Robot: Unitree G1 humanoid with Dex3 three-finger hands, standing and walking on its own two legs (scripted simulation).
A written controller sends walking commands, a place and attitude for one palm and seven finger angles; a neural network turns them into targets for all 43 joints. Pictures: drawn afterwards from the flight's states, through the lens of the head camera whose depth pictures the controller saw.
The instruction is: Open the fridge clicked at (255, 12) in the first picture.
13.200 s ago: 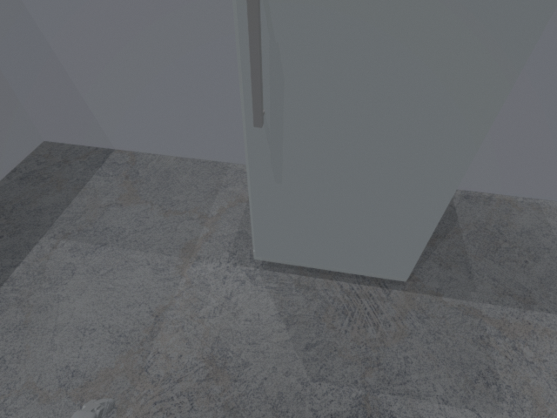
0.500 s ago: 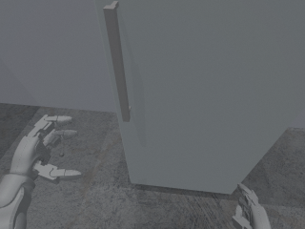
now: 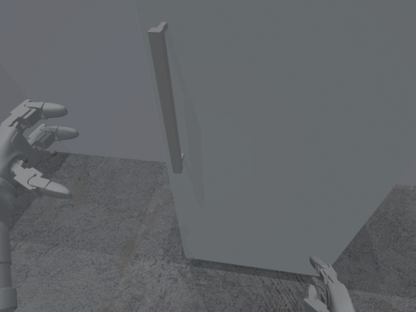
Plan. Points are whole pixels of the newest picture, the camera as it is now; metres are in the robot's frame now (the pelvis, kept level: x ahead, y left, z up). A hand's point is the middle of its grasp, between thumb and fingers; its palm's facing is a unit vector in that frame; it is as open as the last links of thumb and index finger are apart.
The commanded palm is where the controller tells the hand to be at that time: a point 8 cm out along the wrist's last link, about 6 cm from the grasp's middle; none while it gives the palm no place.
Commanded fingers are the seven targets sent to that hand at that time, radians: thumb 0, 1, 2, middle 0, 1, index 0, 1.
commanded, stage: raise the hand to about handle height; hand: left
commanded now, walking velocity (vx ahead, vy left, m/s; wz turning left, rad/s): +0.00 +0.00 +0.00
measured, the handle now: (172, 110) +0.48 +0.15 +0.16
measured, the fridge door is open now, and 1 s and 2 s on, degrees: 0 0 0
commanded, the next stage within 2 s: move the hooked fingers beside the handle in 0.46 s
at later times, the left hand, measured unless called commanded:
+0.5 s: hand (73, 159) +0.29 +0.27 +0.19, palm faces +0.07 -0.99 -0.11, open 14.0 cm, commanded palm +0.25 +0.31 +0.20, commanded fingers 0.00 -0.50 0.30 -0.30 -1.20 -0.30 -1.20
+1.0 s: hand (84, 145) +0.32 +0.26 +0.19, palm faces +0.06 -1.00 -0.06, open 13.9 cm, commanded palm +0.28 +0.30 +0.19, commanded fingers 0.00 -0.50 0.30 -0.30 -1.20 -0.30 -1.20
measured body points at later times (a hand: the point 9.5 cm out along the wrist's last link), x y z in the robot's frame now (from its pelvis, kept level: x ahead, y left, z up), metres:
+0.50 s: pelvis +0.00 -0.01 +0.00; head -0.01 -0.04 +0.45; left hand +0.28 +0.32 +0.19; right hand +0.20 -0.23 -0.07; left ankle -0.01 +0.11 -0.74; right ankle +0.01 -0.11 -0.74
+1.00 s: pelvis +0.00 -0.01 +0.00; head -0.01 -0.03 +0.45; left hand +0.31 +0.31 +0.20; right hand +0.18 -0.24 -0.07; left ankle -0.01 +0.11 -0.74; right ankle +0.01 -0.11 -0.74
